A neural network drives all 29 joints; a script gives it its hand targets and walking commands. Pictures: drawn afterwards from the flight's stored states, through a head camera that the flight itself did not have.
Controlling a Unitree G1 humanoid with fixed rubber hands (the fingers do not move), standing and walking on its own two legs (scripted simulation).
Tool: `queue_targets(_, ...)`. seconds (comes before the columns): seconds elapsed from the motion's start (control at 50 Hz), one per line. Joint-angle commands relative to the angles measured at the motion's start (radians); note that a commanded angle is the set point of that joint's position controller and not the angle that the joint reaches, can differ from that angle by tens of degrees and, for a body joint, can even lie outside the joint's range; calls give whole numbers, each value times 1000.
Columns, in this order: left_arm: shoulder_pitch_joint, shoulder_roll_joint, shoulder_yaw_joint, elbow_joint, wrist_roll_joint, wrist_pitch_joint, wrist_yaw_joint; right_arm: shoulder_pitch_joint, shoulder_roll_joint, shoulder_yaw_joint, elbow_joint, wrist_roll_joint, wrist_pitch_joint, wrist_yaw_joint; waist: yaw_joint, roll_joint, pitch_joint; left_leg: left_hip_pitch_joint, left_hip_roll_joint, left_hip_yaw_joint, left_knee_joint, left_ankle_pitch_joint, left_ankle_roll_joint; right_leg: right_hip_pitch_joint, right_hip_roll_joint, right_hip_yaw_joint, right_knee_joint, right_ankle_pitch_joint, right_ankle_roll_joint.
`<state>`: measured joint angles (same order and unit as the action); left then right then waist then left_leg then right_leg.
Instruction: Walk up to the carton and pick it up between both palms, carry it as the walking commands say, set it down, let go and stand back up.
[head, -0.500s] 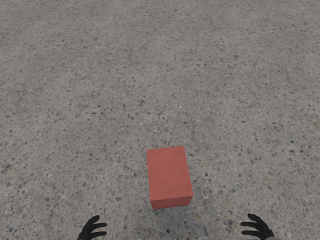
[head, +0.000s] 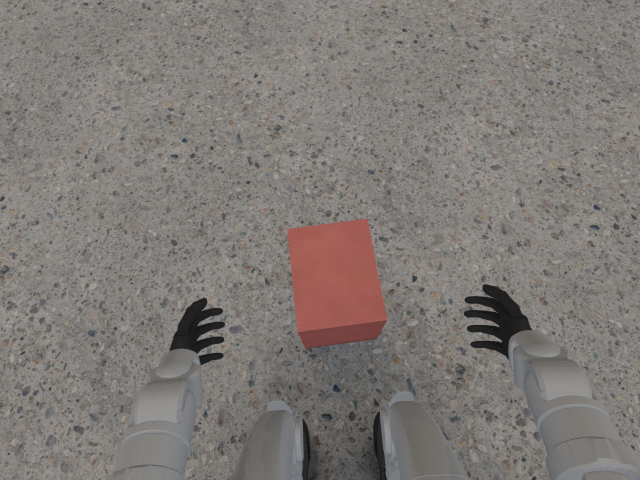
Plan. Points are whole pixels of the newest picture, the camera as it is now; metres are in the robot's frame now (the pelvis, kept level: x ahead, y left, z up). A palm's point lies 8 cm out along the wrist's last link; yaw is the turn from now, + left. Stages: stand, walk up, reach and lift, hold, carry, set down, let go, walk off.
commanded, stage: reach and lift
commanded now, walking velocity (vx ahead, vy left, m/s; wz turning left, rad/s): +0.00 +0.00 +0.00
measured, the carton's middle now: (334, 287) +0.51 -0.01 -0.57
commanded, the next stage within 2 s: none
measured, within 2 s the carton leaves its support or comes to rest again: neither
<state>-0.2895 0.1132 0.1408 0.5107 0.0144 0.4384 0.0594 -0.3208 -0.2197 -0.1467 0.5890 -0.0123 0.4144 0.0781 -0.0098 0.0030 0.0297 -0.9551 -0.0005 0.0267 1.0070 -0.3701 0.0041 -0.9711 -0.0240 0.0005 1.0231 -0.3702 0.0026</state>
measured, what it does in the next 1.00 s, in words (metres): lowers itself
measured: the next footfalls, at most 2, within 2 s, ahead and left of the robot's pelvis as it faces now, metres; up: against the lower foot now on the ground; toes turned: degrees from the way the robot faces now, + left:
none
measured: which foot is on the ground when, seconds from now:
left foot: down 0.00-1.00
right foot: down 0.00-1.00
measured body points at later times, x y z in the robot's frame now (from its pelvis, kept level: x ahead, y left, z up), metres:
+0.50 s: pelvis -0.01 -0.02 -0.03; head +0.24 -0.01 +0.35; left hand +0.43 +0.19 -0.13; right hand +0.46 -0.22 -0.13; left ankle +0.06 +0.12 -0.66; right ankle +0.06 -0.12 -0.66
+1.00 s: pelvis +0.00 -0.01 -0.05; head +0.31 -0.02 +0.27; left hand +0.50 +0.18 -0.17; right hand +0.53 -0.21 -0.17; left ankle +0.06 +0.12 -0.66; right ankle +0.06 -0.12 -0.66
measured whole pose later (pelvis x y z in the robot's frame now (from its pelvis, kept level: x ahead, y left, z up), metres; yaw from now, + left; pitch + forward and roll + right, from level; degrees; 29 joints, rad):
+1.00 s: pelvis +0.00 -0.01 -0.05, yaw +1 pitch +47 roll +2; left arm -1.05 0.12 0.40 0.81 0.07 0.11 0.10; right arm -1.15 -0.29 -0.33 0.98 -0.08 0.10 0.04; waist 0.02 0.00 -0.09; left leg -1.60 -0.02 -0.01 1.09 -0.32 -0.02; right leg -1.62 0.01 0.02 1.11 -0.32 0.00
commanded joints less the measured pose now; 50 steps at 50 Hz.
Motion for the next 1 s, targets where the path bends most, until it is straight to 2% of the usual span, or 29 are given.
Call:
queue_targets(0.0,-174,77,34,-53,4,-28,7,-209,-97,-29,-65,8,-27,-13,12,-38,-481,159,-47,-7,-128,17,-26,212,49,-17,-125,62,11)
queue_targets(0.14,-336,92,69,11,1,-98,14,-366,-106,-42,14,30,-89,-40,13,-46,-626,70,-64,3,-87,105,-32,200,55,-12,-98,169,23)
queue_targets(0.38,-623,116,130,129,5,-244,28,-681,-140,-82,178,34,-231,-70,10,-32,-856,-44,-79,5,-37,231,-54,157,64,10,-42,327,17)
queue_targets(0.66,-927,138,205,232,4,-328,33,-1026,-184,-130,289,-16,-304,-61,33,-44,-1036,-127,-77,18,3,333,-61,104,80,13,9,408,22)
queue_targets(0.78,-933,109,226,213,26,-338,40,-1031,-191,-166,291,-56,-318,-54,19,-45,-1108,-102,-79,8,10,441,-64,92,90,0,23,514,22)
queue_targets(0.84,-929,100,243,194,43,-344,41,-1035,-185,-177,275,-66,-326,-48,24,-43,-1106,-118,-80,3,18,466,-63,57,91,0,31,531,24)
queue_targets(0.98,-950,82,266,207,65,-344,38,-1065,-165,-188,303,-68,-328,-35,26,-48,-1033,-252,-85,11,90,378,-67,-110,90,-3,100,427,33)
